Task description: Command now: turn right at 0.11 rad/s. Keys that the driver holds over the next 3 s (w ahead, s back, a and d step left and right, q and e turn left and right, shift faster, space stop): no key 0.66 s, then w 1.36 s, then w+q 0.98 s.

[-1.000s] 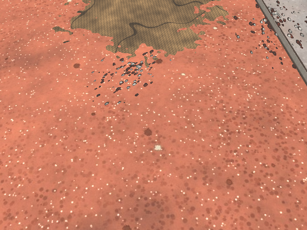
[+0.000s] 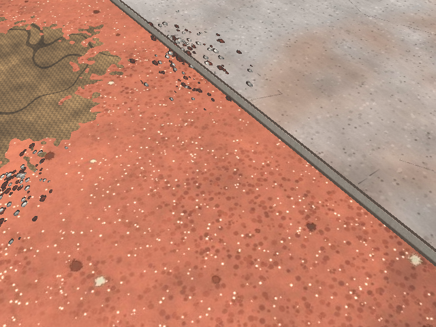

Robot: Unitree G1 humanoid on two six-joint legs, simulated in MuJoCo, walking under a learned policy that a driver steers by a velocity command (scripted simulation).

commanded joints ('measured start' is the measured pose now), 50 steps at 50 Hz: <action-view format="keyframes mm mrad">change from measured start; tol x16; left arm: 1 17 89 15 -33 -10 -22 6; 30 62 71 0 334 -11 -21 22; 45 -8 25 10 256 5 -79 -26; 50 426 170 62 359 7 -98 -1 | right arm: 1 70 -102 -10 -23 -21 -42 -18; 50 48 46 3 188 -9 -115 25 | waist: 1 -7 13 -95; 46 20 99 113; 50 151 -320 2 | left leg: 1 223 145 -157 -248 246 38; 4 18 175 -175 -212 267 79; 33 39 89 -121 -231 139 57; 39 26 235 -392 -385 -551 205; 43 62 289 -395 -419 -350 236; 48 -230 138 -171 -210 -247 165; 50 -511 -53 72 330 -218 87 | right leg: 1 -64 -202 192 -30 208 -25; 3 51 -89 82 -85 14 10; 34 64 -137 102 -150 44 17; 37 -91 -59 42 -15 -306 -13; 43 -287 -118 -70 300 -217 4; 48 223 -40 -148 -38 -70 -3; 50 444 -425 486 -340 -521 -107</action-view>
